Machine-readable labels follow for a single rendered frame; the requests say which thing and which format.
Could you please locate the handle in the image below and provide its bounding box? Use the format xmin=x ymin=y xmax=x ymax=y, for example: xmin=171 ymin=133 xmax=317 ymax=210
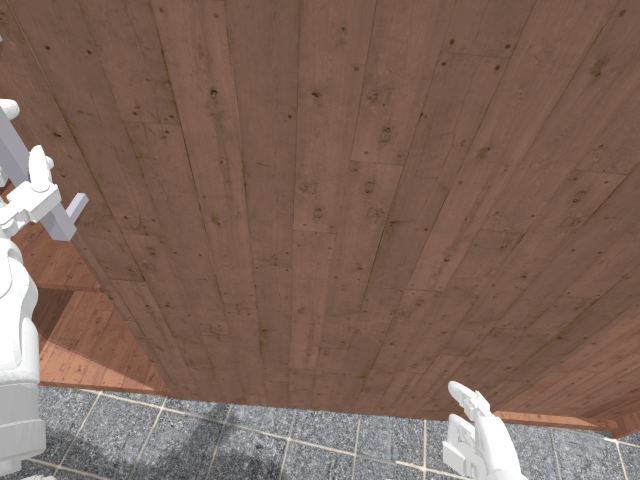
xmin=0 ymin=36 xmax=89 ymax=241

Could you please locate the right robot hand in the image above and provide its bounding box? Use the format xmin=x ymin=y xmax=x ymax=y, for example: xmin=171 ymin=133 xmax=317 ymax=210
xmin=443 ymin=381 xmax=521 ymax=480

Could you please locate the left robot hand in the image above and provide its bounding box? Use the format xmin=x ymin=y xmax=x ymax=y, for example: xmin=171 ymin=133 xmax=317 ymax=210
xmin=0 ymin=99 xmax=62 ymax=241

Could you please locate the left robot forearm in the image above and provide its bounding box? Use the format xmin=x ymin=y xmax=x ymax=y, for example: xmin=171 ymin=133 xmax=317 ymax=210
xmin=0 ymin=238 xmax=46 ymax=477

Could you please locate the wardrobe door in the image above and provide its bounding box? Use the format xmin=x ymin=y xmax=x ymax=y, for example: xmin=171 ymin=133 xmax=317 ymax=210
xmin=0 ymin=0 xmax=640 ymax=423
xmin=497 ymin=309 xmax=640 ymax=420

